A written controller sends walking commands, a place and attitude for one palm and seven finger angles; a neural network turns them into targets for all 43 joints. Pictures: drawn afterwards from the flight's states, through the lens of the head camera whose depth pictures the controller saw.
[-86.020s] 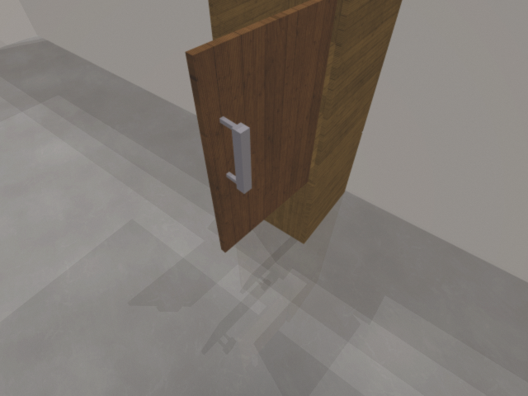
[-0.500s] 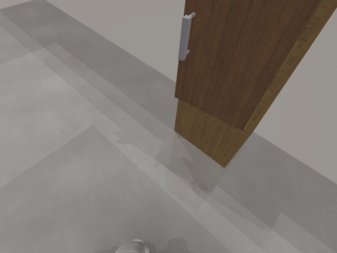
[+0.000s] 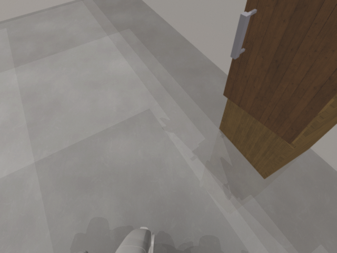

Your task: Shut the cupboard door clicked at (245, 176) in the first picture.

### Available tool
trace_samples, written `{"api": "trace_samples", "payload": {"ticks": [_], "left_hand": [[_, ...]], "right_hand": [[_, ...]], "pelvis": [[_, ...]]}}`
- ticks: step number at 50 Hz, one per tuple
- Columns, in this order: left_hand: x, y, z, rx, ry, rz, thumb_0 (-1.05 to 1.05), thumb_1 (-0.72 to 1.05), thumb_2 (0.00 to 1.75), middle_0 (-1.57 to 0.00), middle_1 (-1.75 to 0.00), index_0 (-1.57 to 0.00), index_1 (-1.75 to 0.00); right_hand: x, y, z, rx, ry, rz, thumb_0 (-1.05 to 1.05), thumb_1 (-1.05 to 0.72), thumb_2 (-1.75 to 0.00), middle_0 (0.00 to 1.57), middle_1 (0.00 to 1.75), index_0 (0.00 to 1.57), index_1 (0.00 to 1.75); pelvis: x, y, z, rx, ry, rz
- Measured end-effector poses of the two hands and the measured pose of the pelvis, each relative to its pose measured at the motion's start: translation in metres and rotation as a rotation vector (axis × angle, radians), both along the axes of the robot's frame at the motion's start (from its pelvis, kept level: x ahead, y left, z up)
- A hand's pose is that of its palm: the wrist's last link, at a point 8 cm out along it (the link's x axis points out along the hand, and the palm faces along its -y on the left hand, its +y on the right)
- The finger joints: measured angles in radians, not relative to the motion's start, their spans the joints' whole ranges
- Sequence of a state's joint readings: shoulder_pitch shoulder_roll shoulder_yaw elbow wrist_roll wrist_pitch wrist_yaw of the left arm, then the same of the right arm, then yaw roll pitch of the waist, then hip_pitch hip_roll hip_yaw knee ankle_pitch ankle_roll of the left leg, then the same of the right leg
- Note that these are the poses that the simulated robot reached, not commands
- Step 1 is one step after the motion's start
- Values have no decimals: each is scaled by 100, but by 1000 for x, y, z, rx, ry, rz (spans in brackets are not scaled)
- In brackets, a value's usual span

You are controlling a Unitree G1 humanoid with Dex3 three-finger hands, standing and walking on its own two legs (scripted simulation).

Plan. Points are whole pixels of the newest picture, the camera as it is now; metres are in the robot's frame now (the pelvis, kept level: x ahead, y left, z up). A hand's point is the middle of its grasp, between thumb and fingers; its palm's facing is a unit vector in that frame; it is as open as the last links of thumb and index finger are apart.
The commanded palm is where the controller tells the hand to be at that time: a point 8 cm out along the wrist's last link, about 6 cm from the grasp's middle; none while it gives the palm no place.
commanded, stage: walk to a spot facing it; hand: left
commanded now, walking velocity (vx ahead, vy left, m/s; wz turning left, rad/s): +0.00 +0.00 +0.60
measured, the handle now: (243, 35) +0.82 -0.26 +0.02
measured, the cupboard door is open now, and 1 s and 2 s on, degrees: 8 8 8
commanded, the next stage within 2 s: turn to face it in 1.74 s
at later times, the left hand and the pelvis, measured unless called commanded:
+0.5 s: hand out of the picture +0.04 +0.24 -0.16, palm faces +0.32 -0.90 -0.29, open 7.4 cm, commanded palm none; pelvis +0.01 +0.00 -0.01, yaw +18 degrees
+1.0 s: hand out of the picture -0.06 +0.22 -0.19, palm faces +0.60 -0.77 -0.22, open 7.4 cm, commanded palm none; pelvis +0.02 +0.02 -0.02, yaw +37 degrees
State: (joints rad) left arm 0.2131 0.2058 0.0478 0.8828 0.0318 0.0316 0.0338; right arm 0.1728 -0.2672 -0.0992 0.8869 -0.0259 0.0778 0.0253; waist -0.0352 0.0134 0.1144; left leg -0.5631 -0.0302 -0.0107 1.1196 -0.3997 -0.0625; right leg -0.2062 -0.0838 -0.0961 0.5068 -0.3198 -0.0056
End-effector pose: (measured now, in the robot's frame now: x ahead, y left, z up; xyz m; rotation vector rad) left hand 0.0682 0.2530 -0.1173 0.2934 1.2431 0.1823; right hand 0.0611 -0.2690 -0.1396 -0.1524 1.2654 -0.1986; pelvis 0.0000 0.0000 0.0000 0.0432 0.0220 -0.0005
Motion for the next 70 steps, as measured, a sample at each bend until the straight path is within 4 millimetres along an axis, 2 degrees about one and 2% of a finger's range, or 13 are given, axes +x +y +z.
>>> {"api": "trace_samples", "payload": {"ticks": [6, 13, 21, 26, 29, 38, 42, 48, 51, 56, 62, 66, 70], "left_hand": [[-46, 3, -13, -39, 31, 136, 0, 90, 90, -21, -30, -20, -30], [-95, 29, -43, -65, 110, 281, 0, 90, 90, -21, -30, -20, -30], [-67, 38, -20, -42, -15, 326, 0, 91, 90, -20, -30, -20, -30], [-43, 30, -8, -5, -114, 335, 0, 91, 90, -20, -30, -20, -30], [-42, 18, -7, 25, -150, 346, 0, 91, 90, -20, -30, -20, -30], [-77, -16, -4, -22, -84, 467, 0, 90, 90, -20, -30, -20, -30], [-100, -18, -14, -52, -87, 547, 0, 90, 90, -21, -30, -20, -30], [-154, -7, -45, -101, -41, 682, 0, 90, 90, -21, -30, -20, -30], [-165, 3, -44, -109, 0, 708, 0, 91, 90, -20, -30, -20, -30], [-148, 27, -24, -90, -66, 733, 1, 91, 90, -20, -30, -20, -30], [-98, 56, -7, -46, -155, 739, 1, 91, 90, -20, -30, -19, -30], [-53, 72, -3, -16, -193, 727, 0, 91, 90, -20, -30, -19, -30], [-18, 79, -5, 32, -242, 749, 0, 91, 90, -20, -30, -20, -30]], "right_hand": [[46, 21, -1, 0, 7, 153, 0, -91, -89, 19, 30, 20, 30], [108, 63, 5, -36, -118, 310, 0, -91, -89, 19, 30, 20, 30], [116, 72, 14, -35, -111, 378, 0, -91, -89, 20, 30, 20, 30], [117, 58, -1, -5, -68, 397, 0, -91, -89, 20, 30, 20, 30], [124, 48, -16, 12, -50, 401, 0, -91, -89, 20, 30, 20, 30], [138, 50, -4, 16, 14, 487, 0, -91, -89, 19, 30, 20, 30], [148, 71, 0, -1, 24, 573, 1, -91, -89, 19, 30, 20, 30], [170, 118, 4, -31, -62, 704, 0, -91, -89, 19, 30, 20, 30], [170, 130, 14, -39, -87, 726, 0, -91, -89, 20, 30, 20, 30], [163, 136, 21, -54, -23, 751, 0, -91, -89, 20, 30, 20, 30], [170, 135, 14, -54, 86, 761, 0, -91, -89, 20, 30, 20, 30], [193, 135, 1, -47, 142, 759, 0, -91, -89, 20, 30, 20, 30], [236, 144, -21, -45, 182, 788, 0, -91, -89, 20, 30, 20, 30]], "pelvis": [[4, 4, -5, 0, -6, 101], [6, 22, -20, -18, -12, 183], [9, 17, -7, -44, -21, 269], [17, 0, -11, -39, -20, 324], [22, -11, -19, -31, -16, 358], [27, -15, -4, -6, -15, 494], [24, -9, -6, -10, -18, 559], [18, 13, -22, -38, -25, 634], [23, 22, -16, -45, -29, 652], [38, 36, -2, -56, -34, 710], [71, 50, 2, -44, -26, 764], [105, 58, -5, -29, -16, 789], [142, 67, -18, -29, -19, 848]]}}
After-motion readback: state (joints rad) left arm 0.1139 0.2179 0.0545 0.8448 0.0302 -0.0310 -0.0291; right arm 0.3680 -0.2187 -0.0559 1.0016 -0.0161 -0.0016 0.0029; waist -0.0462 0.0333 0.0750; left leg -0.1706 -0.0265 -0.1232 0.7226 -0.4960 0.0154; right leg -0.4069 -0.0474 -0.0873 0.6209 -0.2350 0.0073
